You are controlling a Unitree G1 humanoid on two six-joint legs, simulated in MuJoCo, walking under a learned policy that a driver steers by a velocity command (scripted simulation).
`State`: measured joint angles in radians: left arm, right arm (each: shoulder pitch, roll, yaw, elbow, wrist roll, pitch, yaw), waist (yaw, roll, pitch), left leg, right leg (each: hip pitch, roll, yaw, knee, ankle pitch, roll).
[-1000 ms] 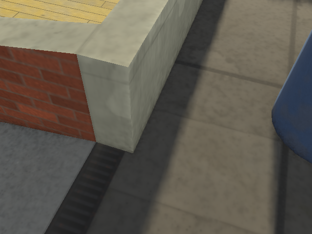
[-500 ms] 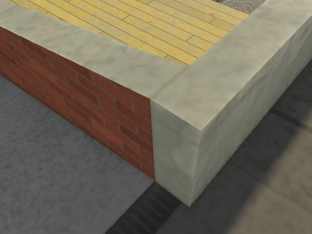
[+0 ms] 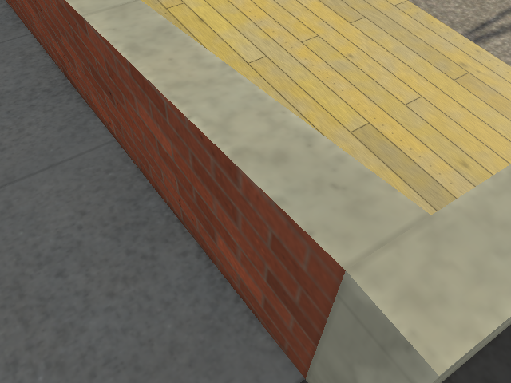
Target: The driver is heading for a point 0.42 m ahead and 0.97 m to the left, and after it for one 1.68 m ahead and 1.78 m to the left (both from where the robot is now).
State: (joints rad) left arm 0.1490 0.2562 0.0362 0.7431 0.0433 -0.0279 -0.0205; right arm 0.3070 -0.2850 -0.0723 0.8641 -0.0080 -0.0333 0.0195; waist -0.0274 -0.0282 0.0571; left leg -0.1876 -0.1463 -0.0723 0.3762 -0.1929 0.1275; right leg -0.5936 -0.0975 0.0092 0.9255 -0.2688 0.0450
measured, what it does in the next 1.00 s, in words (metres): steps on the spot, turning left: right foot, then left foot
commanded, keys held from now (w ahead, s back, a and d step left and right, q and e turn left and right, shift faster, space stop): q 1.00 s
